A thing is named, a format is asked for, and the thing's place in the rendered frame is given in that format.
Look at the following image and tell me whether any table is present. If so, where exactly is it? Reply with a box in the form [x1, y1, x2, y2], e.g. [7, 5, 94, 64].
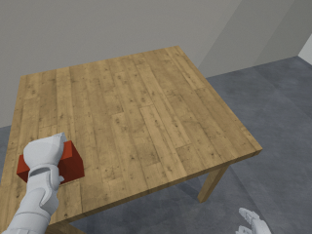
[0, 45, 263, 234]

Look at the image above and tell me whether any sponge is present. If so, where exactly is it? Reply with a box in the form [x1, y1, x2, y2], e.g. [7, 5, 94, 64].
[17, 140, 85, 185]

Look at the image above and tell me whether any left robot hand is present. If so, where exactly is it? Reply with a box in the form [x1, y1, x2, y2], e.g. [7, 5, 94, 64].
[23, 132, 67, 184]

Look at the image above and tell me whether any robot left forearm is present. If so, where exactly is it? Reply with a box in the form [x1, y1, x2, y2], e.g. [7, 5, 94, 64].
[1, 164, 59, 234]

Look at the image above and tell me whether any right robot hand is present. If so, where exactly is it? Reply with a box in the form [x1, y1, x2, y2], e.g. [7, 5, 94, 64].
[235, 208, 271, 234]

